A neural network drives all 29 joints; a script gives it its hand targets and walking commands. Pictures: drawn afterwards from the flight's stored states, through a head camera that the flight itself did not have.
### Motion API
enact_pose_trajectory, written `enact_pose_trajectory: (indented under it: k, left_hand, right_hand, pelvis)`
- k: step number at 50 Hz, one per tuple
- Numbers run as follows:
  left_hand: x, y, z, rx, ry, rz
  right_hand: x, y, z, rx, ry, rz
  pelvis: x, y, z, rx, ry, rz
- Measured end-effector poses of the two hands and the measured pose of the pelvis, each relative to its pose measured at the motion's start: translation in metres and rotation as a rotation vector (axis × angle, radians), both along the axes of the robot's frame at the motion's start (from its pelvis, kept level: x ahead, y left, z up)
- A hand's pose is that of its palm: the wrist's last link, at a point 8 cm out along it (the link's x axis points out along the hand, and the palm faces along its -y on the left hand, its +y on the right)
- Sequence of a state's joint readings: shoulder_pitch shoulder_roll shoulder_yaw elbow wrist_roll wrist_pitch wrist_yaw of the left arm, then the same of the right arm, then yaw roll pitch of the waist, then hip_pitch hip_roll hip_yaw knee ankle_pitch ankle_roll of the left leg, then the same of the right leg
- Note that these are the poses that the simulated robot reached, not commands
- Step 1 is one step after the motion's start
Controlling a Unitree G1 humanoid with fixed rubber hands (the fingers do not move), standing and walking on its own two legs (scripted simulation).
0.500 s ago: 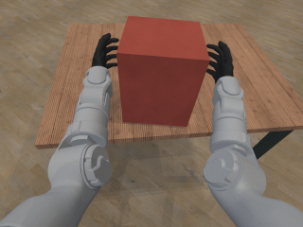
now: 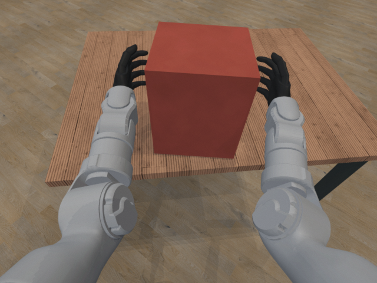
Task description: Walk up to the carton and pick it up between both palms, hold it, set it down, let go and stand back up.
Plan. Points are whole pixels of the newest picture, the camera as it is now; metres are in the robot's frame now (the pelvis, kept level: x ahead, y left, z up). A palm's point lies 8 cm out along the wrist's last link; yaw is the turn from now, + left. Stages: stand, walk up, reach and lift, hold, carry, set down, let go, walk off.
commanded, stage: set down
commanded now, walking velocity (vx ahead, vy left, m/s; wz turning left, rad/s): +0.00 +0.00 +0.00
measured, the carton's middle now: (198, 94) +0.55 -0.06 +0.08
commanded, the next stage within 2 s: none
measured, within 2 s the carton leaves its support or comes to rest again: rests again in 1.96 s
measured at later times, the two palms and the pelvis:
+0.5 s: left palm (124, 90) +0.48 +0.10 +0.16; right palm (277, 99) +0.44 -0.20 +0.16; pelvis +0.00 +0.00 +0.00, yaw +0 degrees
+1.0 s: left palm (124, 89) +0.48 +0.10 +0.16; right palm (277, 99) +0.44 -0.20 +0.16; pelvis -0.01 +0.00 +0.00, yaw +0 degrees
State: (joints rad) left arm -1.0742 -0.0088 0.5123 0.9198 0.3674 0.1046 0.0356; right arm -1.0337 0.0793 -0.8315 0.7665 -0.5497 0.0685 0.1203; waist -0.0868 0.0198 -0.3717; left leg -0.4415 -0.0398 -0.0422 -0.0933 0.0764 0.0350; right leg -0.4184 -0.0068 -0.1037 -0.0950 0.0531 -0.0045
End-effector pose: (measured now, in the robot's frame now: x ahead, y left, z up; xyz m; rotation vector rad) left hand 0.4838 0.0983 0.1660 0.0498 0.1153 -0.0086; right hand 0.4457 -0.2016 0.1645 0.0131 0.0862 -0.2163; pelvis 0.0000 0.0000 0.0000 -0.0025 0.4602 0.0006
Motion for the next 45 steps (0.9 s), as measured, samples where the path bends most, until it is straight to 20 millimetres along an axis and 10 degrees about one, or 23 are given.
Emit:
enact_pose_trajectory:
  k: [45]
  left_hand:
    - [-0.004,0.0009,-0.0028,0.008,0.022,-0.015]
  right_hand:
    - [-0.004,-0.0008,-0.0051,0.026,0.008,0.009]
  pelvis:
    - [-0.005,-0.0014,-0.0003,0.0,0.006,-0.002]
